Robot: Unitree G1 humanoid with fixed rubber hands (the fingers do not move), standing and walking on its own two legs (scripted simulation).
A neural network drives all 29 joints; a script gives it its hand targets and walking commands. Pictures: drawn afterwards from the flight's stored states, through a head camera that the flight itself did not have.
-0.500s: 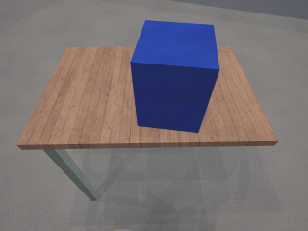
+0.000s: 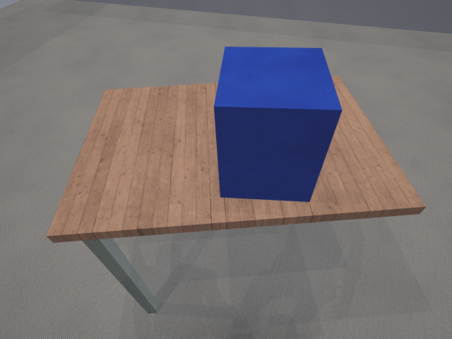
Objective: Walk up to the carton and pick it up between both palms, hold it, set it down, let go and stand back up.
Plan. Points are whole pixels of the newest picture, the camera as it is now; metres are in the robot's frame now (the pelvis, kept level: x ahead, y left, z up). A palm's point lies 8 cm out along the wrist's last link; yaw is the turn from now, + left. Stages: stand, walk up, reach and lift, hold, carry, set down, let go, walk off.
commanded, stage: walk up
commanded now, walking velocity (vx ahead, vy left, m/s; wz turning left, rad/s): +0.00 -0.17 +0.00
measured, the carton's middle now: (268, 126) +0.51 -0.07 +0.09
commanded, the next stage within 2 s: stand in 1.90 s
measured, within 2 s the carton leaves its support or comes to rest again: neither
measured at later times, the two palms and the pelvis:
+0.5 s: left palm out of the picture +0.03 +0.11 -0.12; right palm out of the picture -0.05 -0.36 -0.17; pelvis -0.01 -0.12 -0.01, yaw -1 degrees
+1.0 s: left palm out of the picture -0.02 +0.08 -0.14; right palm out of the picture -0.01 -0.36 -0.15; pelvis -0.01 -0.14 +0.00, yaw +0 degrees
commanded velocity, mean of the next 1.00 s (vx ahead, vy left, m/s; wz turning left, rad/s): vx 0.00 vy -0.03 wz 0.00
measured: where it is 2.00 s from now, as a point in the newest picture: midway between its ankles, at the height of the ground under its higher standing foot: outside the picture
